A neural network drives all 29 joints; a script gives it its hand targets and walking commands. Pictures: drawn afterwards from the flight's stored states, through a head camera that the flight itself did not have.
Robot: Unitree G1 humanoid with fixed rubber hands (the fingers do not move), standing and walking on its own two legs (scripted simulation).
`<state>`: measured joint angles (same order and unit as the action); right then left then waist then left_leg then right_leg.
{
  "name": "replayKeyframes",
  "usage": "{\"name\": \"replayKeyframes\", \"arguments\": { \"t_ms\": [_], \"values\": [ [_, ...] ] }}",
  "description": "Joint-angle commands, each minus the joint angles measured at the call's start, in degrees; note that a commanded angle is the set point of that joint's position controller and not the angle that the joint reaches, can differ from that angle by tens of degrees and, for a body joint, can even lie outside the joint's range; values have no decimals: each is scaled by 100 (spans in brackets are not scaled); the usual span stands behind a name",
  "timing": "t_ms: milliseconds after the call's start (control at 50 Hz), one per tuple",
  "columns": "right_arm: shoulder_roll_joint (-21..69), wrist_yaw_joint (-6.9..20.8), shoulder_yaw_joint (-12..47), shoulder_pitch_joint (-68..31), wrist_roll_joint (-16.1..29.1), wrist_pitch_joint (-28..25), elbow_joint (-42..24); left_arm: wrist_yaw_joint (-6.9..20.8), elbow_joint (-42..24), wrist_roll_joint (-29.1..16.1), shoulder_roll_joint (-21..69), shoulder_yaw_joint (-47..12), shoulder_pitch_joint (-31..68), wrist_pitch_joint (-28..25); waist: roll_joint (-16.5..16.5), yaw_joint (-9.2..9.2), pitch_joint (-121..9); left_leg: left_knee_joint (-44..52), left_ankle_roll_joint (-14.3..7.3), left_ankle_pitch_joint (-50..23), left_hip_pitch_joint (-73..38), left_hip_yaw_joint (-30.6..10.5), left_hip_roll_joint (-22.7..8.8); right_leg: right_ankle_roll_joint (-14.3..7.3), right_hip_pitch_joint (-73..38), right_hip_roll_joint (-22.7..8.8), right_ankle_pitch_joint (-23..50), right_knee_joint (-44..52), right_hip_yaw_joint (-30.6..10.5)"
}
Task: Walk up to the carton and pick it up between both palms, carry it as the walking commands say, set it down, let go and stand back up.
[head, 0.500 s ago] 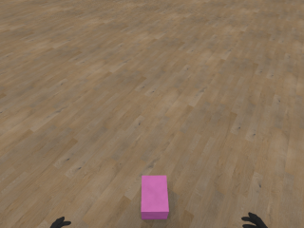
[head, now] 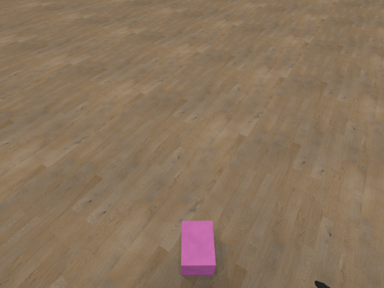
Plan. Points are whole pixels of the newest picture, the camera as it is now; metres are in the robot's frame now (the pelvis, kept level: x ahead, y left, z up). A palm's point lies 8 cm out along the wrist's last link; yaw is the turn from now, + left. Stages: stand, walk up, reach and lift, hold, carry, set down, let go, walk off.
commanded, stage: stand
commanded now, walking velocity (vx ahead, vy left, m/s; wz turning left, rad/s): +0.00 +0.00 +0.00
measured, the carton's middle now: (197, 248) +0.45 -0.02 -0.70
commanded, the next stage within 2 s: none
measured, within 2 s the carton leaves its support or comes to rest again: neither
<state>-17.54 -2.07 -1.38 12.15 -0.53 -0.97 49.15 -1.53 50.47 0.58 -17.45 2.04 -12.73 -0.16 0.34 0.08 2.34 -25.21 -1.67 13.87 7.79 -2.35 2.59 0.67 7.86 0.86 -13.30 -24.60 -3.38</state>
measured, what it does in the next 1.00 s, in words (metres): stands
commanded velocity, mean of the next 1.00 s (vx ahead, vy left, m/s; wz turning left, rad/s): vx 0.00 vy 0.00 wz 0.00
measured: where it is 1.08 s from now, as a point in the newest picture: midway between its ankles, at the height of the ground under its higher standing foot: outside the picture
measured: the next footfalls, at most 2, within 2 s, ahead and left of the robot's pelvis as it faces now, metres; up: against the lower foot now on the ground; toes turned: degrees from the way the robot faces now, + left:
none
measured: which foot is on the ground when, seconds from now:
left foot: down 0.00-1.00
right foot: down 0.00-1.00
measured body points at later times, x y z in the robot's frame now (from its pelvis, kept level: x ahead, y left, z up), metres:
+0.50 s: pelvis -0.01 -0.01 +0.00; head -0.02 -0.01 +0.45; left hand +0.07 +0.28 -0.12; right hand +0.06 -0.30 -0.12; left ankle +0.00 +0.10 -0.74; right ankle +0.00 -0.13 -0.74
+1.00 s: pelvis +0.00 -0.02 +0.00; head +0.00 -0.02 +0.45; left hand +0.08 +0.28 -0.12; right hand +0.07 -0.32 -0.12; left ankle +0.00 +0.10 -0.74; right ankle +0.00 -0.13 -0.74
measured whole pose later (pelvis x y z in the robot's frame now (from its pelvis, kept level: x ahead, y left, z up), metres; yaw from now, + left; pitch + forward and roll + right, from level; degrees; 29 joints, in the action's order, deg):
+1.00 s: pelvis +0.00 -0.02 +0.00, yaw +0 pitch -3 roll +0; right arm -19.8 -1.8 -0.4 10.6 0.0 -1.3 58.4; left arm -1.6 56.7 0.1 -19.1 0.9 -10.8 -0.9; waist 0.0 -0.3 2.1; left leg -20.7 0.1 11.3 6.5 -3.0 1.0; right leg -0.8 6.8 2.1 -10.8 -20.5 -3.0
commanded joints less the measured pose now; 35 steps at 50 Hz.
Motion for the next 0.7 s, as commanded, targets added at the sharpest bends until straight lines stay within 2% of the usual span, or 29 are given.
{"name": "replayKeyframes", "arguments": {
  "t_ms": [0, 20, 40, 60, 80, 100, 120, 200, 220, 260, 280, 300, 320, 360, 380, 400, 420, 440, 480, 500, 520, 560, 580, 600, 640, 660, 680],
  "values": [
    [-907, -18, -214, 24, 16, -95, -137, -47, -206, 23, -805, 138, 166, -117, -128, -105, 43, 589, 137, -362, 265, -610, -686, -59, 112, -456, 335, 452, -439],
    [-850, -4, -216, -56, -4, -87, -117, -68, -187, 32, -786, 109, 191, -99, -130, -70, 73, 619, 162, -466, 153, -593, -701, -87, 177, -502, 348, 463, -407],
    [-979, -20, -238, 33, 41, -77, -58, -36, -238, 14, -929, 138, 196, -121, 172, -107, 56, 637, 160, -347, 143, -581, -673, -97, 221, -476, 284, 510, -416],
    [-962, -20, -222, -114, 15, -85, -50, -43, -223, -6, -841, 126, 331, -127, 147, -108, 81, 649, 129, -290, 233, -632, -688, -41, 179, -465, 353, 488, -404],
    [-881, 1, -198, -143, 28, -103, -68, -42, -194, 6, -867, 113, 282, -129, -141, -103, 95, 663, 146, -307, 102, -596, -711, -67, 237, -533, 315, 501, -477],
    [-931, -5, -209, -80, 8, -117, -40, -38, -109, -11, -803, 116, 70, -133, -80, -44, -24, 663, 120, -338, 129, -647, -727, -58, 98, -499, 330, 527, -458],
    [-944, 5, -225, -71, 21, -104, -34, -54, -77, -3, -872, 123, 86, -124, -159, -75, 16, 660, 157, -472, 154, -553, -691, -95, 89, -523, 351, 505, -485],
    [-879, 9, -172, -98, 29, -107, 92, -55, -44, -6, -912, 122, 193, -127, 85, -64, 150, 674, 159, -451, 183, -615, -726, -95, 134, -576, 308, 560, -487],
    [-890, 21, -182, -106, 36, -103, 121, -59, -10, -6, -869, 114, 84, -123, 3, -65, 140, 658, 135, -302, 222, -589, -696, -107, 174, -536, 211, 650, -496],
    [-847, -4, -144, -139, 19, -70, 161, -58, 70, -32, -826, 81, 6, -127, 46, 10, -19, 722, 122, -311, 225, -642, -729, -92, -4, -584, 328, 560, -512],
    [-940, 0, -170, -129, 23, -91, 165, -67, 27, -29, -967, 109, 194, -148, -131, -54, -80, 721, 129, -413, 81, -651, -737, -136, 74, -605, 272, 601, -546],
    [-853, 19, -153, -121, 26, -102, 219, -57, 24, -16, -910, 113, 195, -142, -104, -45, 47, 755, 146, -251, 158, -582, -678, -132, 159, -560, 112, 622, -543],
    [-891, 11, -162, -202, 7, -102, 190, -57, 1, -15, -800, 66, 293, -157, -65, -55, 82, 762, 136, -269, 268, -580, -723, -131, 28, -605, 291, 622, -559],
    [-985, -5, -167, -88, 51, -76, 272, -31, 45, -30, -970, 93, 174, -129, 8, -82, -194, 736, 160, -261, -90, -622, -751, -106, 192, -503, 147, 651, -467],
    [-1011, -9, -176, -49, 41, -76, 295, -10, 51, -21, -944, 80, 264, -129, -45, -128, -42, 783, 160, -161, 110, -574, -702, -97, 164, -520, 85, 667, -454],
    [-947, 1, -162, -252, 16, -80, 305, -52, 82, -27, -978, 98, 215, -142, -39, -9, -19, 738, 146, -287, 75, -613, -729, -130, 201, -561, 222, 711, -575],
    [-1023, -17, -157, -189, 16, -68, 290, -20, 103, -42, -976, 86, 218, -140, -14, -42, -58, 727, 168, -303, 108, -594, -725, -151, 99, -566, 227, 718, -565],
    [-1026, 4, -165, -101, 31, -69, 345, -38, 90, -42, -983, 88, 268, -152, 146, -71, 6, 774, 163, -339, 229, -601, -734, -144, 19, -591, 346, 645, -516],
    [-1070, 6, -163, 34, 21, -78, 411, -35, 125, -57, -1013, 93, 151, -131, -28, -66, 51, 792, 160, -280, 169, -581, -756, -130, 101, -606, 181, 680, -583],
    [-992, 17, -128, -121, 36, -59, 445, -34, 91, -34, -981, 73, 297, -152, 144, -42, 54, 763, 166, -434, 129, -589, -759, -133, 176, -612, 212, 737, -583],
    [-934, 15, -124, -7, 67, -68, 474, -61, 143, -35, -1003, 88, 29, -153, 55, -18, 52, 709, 162, -391, 44, -602, -765, -141, 199, -587, 191, 782, -600],
    [-1068, 8, -154, 35, 30, -106, 512, -46, 186, -23, -1044, 72, 259, -144, -13, -156, -14, 724, 133, -383, -1, -595, -770, -165, 231, -619, 200, 787, -631],
    [-1001, 0, -132, -42, 28, -104, 533, -32, 205, -46, -1042, 86, 142, -164, -75, -24, -138, 714, 160, -548, -54, -587, -771, -179, 133, -635, 291, 716, -612],
    [-1078, 10, -145, -54, 50, -120, 514, -34, 194, -39, -985, 53, 170, -168, -183, -112, -78, 712, 155, -498, 35, -557, -756, -156, 71, -599, 371, 715, -604],
    [-994, 8, -112, -56, 35, -105, 570, -46, 242, -49, -1001, 67, 136, -166, 60, -21, -90, 736, 146, -498, 122, -595, -798, -161, -37, -640, 502, 724, -576],
    [-1103, 3, -130, -142, 45, -97, 583, -50, 205, -46, -1033, 93, 169, -160, -92, -5, -112, 687, 143, -710, 75, -591, -789, -191, -23, -634, 632, 737, -556],
    [-983, 0, -95, -236, 31, -99, 568, -42, 212, -33, -1116, 97, 268, -155, 116, -35, -143, 729, 174, -832, 39, -574, -765, -151, -11, -624, 643, 712, -550]
  ]
}}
